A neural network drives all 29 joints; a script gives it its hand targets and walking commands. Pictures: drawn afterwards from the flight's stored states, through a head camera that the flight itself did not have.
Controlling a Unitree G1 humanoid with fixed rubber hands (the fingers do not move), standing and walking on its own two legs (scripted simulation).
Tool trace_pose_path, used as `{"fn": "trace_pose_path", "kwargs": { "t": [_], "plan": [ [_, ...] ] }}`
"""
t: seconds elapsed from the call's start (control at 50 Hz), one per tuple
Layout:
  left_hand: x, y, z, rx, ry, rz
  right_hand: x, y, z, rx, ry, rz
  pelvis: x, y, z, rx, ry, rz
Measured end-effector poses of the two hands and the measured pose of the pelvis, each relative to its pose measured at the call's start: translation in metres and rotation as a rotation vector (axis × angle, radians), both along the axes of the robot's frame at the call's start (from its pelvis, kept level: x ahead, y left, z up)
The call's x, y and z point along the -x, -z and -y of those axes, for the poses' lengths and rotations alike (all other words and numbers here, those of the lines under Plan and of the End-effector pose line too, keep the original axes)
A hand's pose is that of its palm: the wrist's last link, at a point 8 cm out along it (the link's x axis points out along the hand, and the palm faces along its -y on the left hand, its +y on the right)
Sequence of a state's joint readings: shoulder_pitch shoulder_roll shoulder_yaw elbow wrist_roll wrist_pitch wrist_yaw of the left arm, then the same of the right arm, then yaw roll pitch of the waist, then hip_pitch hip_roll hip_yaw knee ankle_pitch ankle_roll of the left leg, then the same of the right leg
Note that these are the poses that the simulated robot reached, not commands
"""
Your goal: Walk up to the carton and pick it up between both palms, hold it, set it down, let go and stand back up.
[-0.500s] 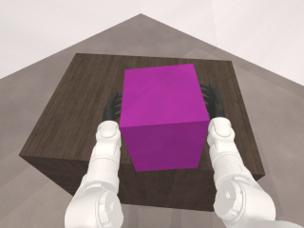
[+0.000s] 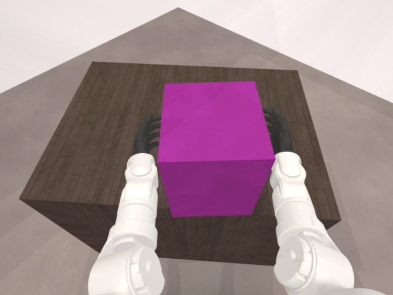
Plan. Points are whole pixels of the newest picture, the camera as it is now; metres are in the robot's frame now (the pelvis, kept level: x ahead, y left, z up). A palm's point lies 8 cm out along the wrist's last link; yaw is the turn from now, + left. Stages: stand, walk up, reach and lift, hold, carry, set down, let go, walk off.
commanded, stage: set down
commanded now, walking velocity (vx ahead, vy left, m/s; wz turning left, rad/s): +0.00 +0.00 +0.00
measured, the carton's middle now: (210, 153) +0.42 -0.06 +0.00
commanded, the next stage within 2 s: none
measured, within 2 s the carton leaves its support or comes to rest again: neither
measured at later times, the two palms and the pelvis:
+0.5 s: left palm (144, 152) +0.41 +0.09 +0.05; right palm (282, 150) +0.37 -0.20 +0.06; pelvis +0.00 +0.00 +0.00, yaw +0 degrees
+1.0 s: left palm (145, 149) +0.42 +0.09 +0.04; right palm (277, 148) +0.39 -0.20 +0.04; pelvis -0.01 +0.00 -0.01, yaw -2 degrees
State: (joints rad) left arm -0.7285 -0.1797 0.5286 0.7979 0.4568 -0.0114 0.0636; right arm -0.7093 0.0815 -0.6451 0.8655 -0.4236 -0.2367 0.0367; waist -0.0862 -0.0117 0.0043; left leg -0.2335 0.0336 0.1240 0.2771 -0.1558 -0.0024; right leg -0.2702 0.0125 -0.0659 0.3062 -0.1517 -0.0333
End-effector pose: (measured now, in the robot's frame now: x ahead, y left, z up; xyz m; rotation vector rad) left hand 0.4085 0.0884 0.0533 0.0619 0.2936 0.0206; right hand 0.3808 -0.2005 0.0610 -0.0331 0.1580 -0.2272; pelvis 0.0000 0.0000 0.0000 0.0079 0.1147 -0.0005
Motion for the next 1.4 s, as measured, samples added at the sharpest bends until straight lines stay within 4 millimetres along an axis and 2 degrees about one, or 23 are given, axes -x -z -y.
{"fn": "trace_pose_path", "kwargs": {
  "t": [0.24, 0.74, 0.86, 1.04, 1.2, 1.4],
  "plan": [
    [0.002, 0.002, 0.0, -0.009, 0.015, 0.017, 0.006, 0.005, 0.0, 0.009, 0.014, 0.009, 0.002, 0.0, 0.0, 0.001, -0.007, -0.006],
    [0.0, 0.005, 0.001, -0.01, 0.011, 0.021, 0.007, 0.005, 0.002, 0.013, 0.009, -0.011, 0.002, 0.001, -0.001, 0.0, 0.008, -0.007],
    [-0.005, 0.009, 0.001, -0.038, 0.017, 0.023, 0.002, 0.011, 0.003, 0.003, -0.004, -0.039, 0.003, 0.003, -0.001, 0.002, 0.022, -0.038],
    [-0.019, 0.018, 0.001, -0.053, 0.025, 0.006, -0.017, 0.026, 0.004, -0.04, -0.007, -0.102, 0.007, 0.012, -0.003, 0.01, 0.035, -0.173],
    [-0.02, 0.018, -0.006, -0.035, 0.025, 0.016, -0.025, 0.026, 0.006, -0.018, -0.024, -0.116, 0.012, 0.02, 0.001, 0.014, 0.026, -0.22],
    [-0.02, 0.018, -0.024, -0.034, -0.006, 0.037, -0.029, 0.013, 0.027, -0.005, -0.01, -0.09, 0.026, 0.03, 0.01, 0.008, 0.013, -0.258]
  ]
}}
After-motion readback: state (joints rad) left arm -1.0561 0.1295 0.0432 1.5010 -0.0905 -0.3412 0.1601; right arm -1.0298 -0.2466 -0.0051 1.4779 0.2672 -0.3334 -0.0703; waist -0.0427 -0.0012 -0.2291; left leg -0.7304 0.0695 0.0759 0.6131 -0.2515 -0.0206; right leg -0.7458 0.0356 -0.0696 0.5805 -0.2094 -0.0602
